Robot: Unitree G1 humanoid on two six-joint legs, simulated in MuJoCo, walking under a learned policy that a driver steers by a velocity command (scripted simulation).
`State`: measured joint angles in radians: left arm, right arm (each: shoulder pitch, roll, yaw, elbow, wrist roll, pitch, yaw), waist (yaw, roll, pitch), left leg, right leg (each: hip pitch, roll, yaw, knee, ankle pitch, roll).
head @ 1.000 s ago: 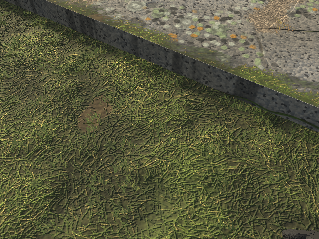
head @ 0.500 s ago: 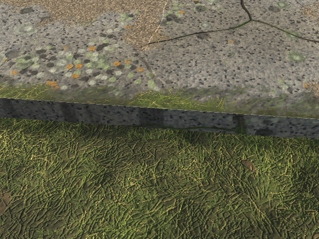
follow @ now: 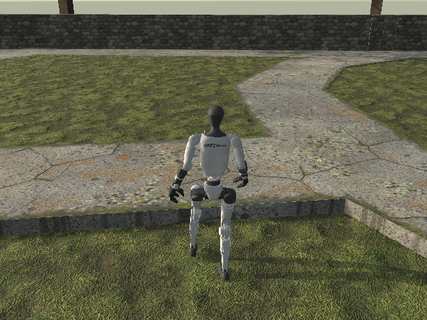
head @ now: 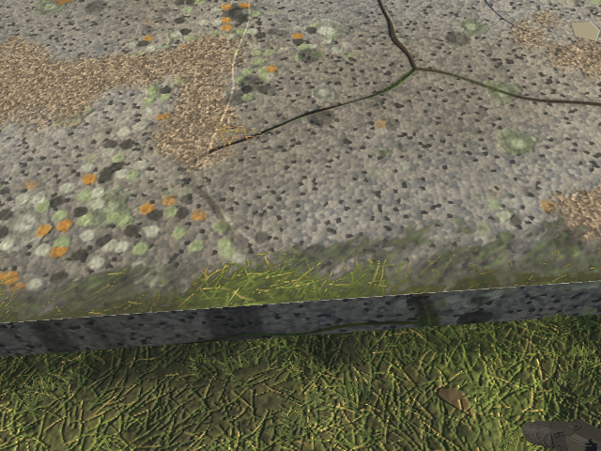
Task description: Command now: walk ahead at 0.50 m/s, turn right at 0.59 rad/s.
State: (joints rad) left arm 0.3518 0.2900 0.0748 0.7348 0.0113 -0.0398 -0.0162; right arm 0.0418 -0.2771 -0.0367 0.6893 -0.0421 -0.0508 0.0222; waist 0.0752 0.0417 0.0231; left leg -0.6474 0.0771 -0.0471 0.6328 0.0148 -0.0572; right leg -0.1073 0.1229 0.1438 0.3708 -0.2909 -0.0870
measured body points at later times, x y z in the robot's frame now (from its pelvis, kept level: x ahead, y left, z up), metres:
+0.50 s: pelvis +0.27 +0.01 +0.00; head +0.30 +0.00 +0.45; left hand +0.54 +0.17 -0.09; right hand +0.17 -0.25 -0.13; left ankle +0.19 +0.13 -0.74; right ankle +0.36 -0.15 -0.70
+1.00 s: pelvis +0.45 -0.09 +0.00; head +0.46 -0.10 +0.45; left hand +0.59 +0.12 -0.14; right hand +0.44 -0.34 -0.14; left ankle +0.53 +0.00 -0.74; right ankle +0.40 -0.13 -0.74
